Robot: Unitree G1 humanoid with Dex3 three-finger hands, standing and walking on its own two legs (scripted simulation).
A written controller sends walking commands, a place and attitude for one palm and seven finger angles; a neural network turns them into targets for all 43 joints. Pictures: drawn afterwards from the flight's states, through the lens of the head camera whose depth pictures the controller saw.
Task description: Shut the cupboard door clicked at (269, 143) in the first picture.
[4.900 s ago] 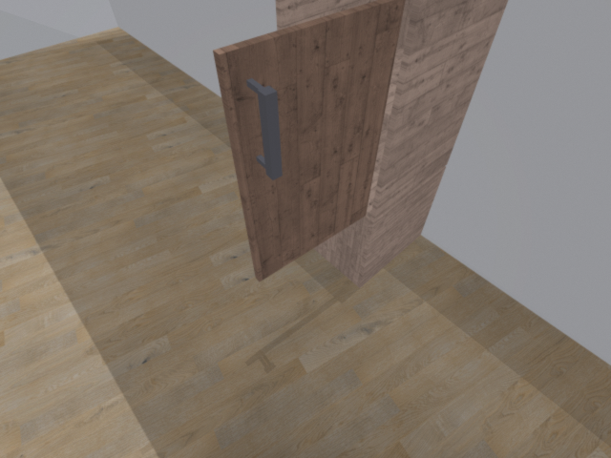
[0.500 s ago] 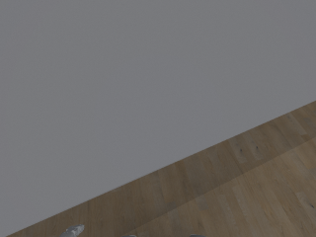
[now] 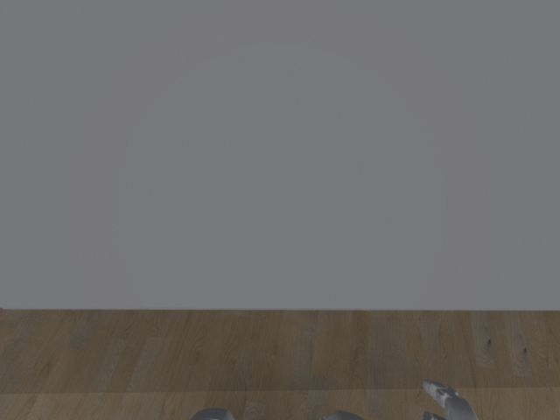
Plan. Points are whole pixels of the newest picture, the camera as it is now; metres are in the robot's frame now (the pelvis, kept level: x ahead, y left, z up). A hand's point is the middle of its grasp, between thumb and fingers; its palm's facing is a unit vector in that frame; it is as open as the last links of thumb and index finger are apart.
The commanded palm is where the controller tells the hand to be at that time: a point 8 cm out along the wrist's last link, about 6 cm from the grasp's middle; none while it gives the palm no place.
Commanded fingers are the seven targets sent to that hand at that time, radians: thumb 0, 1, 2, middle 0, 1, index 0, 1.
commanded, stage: turn to face it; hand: left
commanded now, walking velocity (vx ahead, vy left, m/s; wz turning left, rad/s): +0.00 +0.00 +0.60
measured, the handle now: out of the picture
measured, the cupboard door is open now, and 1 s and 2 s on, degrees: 85 85 85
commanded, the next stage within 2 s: none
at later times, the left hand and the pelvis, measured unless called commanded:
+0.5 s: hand out of the picture +0.06 +0.15 -0.14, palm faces +0.30 -0.93 -0.23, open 7.3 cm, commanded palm none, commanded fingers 0.00 0.90 0.90 -0.20 -0.30 -0.20 -0.30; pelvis +0.03 -0.05 +0.02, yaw +19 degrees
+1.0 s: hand out of the picture +0.04 +0.21 -0.14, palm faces +0.56 -0.79 -0.25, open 7.4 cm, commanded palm none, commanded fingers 0.00 0.90 0.90 -0.20 -0.30 -0.20 -0.30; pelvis +0.06 -0.03 +0.01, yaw +35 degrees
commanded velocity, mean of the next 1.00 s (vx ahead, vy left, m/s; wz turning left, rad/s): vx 0.00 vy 0.00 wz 0.60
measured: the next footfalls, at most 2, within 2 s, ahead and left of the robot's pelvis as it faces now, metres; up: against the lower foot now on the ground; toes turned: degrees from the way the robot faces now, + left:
right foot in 0.26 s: +0.09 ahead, -0.16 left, +0.00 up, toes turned +6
left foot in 0.62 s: +0.03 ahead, +0.08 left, +0.00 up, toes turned +30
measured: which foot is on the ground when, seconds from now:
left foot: down 0.00-0.26, up 0.28-0.60, down 0.62-1.00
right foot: up 0.00-0.24, down 0.26-0.62, up 0.64-1.00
